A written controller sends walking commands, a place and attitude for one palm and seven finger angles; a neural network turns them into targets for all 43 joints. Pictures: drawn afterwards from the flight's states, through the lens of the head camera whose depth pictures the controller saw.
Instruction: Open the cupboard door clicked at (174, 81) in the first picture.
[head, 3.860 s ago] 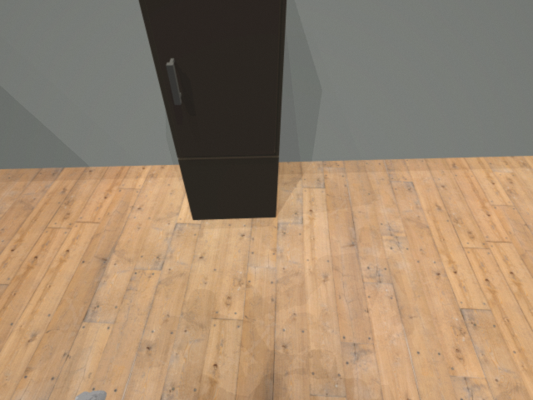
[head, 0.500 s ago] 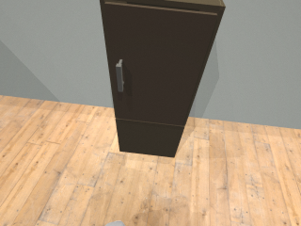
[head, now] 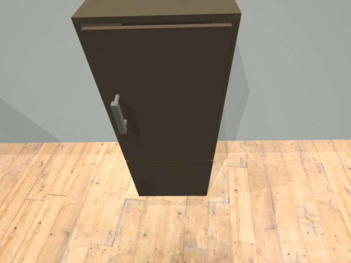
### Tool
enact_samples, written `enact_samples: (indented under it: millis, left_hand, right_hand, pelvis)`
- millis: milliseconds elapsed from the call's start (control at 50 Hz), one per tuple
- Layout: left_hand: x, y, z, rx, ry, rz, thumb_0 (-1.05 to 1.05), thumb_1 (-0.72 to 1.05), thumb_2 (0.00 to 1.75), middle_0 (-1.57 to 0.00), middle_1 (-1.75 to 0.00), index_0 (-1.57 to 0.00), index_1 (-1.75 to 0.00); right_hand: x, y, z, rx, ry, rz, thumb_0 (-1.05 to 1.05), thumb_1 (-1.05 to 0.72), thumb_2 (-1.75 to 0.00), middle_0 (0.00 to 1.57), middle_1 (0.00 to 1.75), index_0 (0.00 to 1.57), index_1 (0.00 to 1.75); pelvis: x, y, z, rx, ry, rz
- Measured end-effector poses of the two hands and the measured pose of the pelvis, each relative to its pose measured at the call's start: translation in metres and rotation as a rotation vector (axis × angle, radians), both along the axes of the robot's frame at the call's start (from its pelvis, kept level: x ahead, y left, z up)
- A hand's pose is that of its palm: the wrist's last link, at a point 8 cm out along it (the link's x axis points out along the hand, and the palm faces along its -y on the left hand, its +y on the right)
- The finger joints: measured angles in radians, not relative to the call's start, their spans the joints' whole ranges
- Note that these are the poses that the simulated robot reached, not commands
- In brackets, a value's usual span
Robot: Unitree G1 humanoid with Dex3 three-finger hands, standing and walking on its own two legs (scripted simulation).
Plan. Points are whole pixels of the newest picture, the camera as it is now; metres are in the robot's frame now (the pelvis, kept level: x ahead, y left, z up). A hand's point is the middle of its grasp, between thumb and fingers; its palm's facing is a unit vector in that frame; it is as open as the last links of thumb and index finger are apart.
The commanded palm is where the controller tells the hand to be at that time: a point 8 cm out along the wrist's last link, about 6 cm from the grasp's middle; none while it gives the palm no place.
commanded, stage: come to a stop and stand still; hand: left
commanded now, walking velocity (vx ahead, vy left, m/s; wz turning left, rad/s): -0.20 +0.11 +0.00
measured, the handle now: (120, 114) +0.56 +0.20 -0.02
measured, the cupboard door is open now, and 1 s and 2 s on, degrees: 0 0 0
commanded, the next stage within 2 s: look again from close up in 0.90 s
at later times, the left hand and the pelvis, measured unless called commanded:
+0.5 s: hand out of the picture -0.03 +0.22 -0.17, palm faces +0.06 -0.97 -0.23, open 7.4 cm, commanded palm none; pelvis -0.04 +0.03 +0.00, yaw +0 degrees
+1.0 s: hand out of the picture -0.08 +0.17 -0.17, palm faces +0.04 -0.99 -0.16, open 7.3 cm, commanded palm none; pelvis -0.07 +0.01 +0.01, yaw +0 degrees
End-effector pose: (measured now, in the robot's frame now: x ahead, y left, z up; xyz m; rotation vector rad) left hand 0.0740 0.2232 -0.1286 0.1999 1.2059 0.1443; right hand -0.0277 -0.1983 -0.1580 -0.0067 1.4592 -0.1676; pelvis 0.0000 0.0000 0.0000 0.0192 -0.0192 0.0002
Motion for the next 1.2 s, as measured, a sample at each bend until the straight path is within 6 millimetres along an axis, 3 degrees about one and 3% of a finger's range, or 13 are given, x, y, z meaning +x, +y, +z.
enact_samples:
  millis: [140, 260, 380, 500, 620, 800, 1000, 1080, 1200]
  left_hand:
    - [-0.006, 0.007, -0.005, -0.024, -0.012, 0.054, 0.00, 0.92, 0.89, -0.20, -0.30, -0.20, -0.30]
    - [-0.037, 0.034, -0.021, -0.050, 0.038, 0.086, 0.00, 0.92, 0.89, -0.20, -0.30, -0.20, -0.30]
    - [-0.077, 0.052, -0.014, -0.035, 0.118, 0.104, 0.00, 0.92, 0.90, -0.20, -0.30, -0.20, -0.30]
    - [-0.114, 0.049, -0.010, -0.009, 0.187, 0.100, 0.00, 0.91, 0.90, -0.20, -0.30, -0.20, -0.30]
    - [-0.139, 0.029, -0.002, -0.016, 0.217, 0.082, 0.00, 0.91, 0.90, -0.20, -0.30, -0.20, -0.30]
    - [-0.150, 0.003, -0.007, -0.062, 0.203, 0.072, 0.01, 0.91, 0.90, -0.20, -0.30, -0.20, -0.30]
    - [-0.160, -0.006, -0.009, -0.076, 0.217, 0.077, 0.01, 0.92, 0.90, -0.20, -0.30, -0.20, -0.30]
    - [-0.160, -0.003, -0.011, -0.062, 0.199, 0.052, 0.01, 0.91, 0.90, -0.20, -0.30, -0.20, -0.30]
    - [-0.146, 0.016, -0.013, -0.038, 0.160, 0.050, 0.01, 0.91, 0.90, -0.20, -0.30, -0.20, -0.30]
  right_hand:
    - [0.020, -0.009, 0.008, -0.065, -0.016, 0.051, 0.00, -0.91, -0.90, 0.20, 0.30, 0.20, 0.30]
    - [0.030, -0.006, 0.019, -0.141, -0.111, 0.082, 0.00, -0.91, -0.90, 0.20, 0.30, 0.19, 0.29]
    - [0.030, 0.007, 0.030, -0.141, -0.140, 0.107, 0.00, -0.91, -0.90, 0.20, 0.30, 0.20, 0.30]
    - [0.028, 0.006, 0.022, -0.110, -0.160, 0.098, 0.00, -0.92, -0.89, 0.20, 0.30, 0.20, 0.30]
    - [0.009, 0.000, 0.018, -0.083, -0.144, 0.074, 0.00, -0.93, -0.89, 0.20, 0.30, 0.20, 0.30]
    - [-0.043, -0.003, 0.018, -0.065, -0.044, 0.068, 0.00, -0.92, -0.90, 0.20, 0.30, 0.20, 0.30]
    - [-0.089, 0.006, 0.019, -0.041, 0.055, 0.035, 0.00, -0.91, -0.90, 0.20, 0.30, 0.20, 0.30]
    - [-0.089, 0.009, 0.013, -0.026, 0.043, 0.048, 0.00, -0.91, -0.90, 0.20, 0.30, 0.20, 0.30]
    - [-0.072, 0.019, 0.007, -0.027, -0.030, 0.061, 0.00, -0.91, -0.90, 0.20, 0.30, 0.19, 0.30]
  pelvis:
    - [-0.011, 0.010, 0.001, -0.016, 0.010, 0.025]
    - [-0.027, 0.030, -0.004, -0.018, 0.000, 0.017]
    - [-0.034, 0.037, 0.006, -0.016, 0.009, 0.006]
    - [-0.041, 0.034, 0.005, 0.009, 0.013, -0.003]
    - [-0.052, 0.029, 0.009, -0.006, -0.004, -0.004]
    - [-0.063, 0.018, 0.011, -0.009, -0.017, -0.005]
    - [-0.068, 0.013, 0.011, -0.013, -0.012, -0.004]
    - [-0.071, 0.017, 0.005, -0.038, 0.000, 0.003]
    - [-0.067, 0.027, 0.000, -0.030, 0.001, 0.009]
